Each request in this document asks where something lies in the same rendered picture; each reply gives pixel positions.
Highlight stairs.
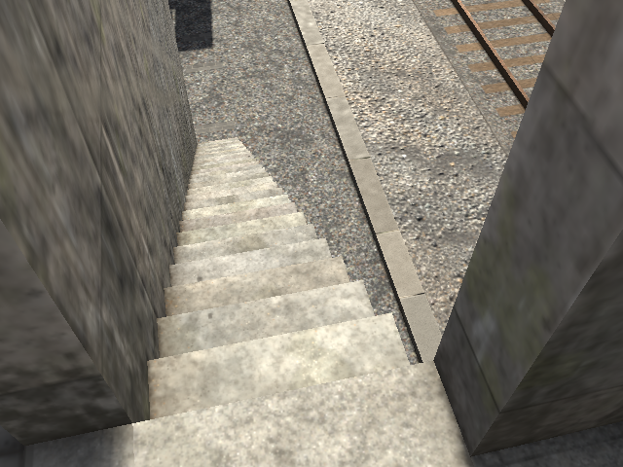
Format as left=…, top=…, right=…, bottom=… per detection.
left=147, top=137, right=410, bottom=419

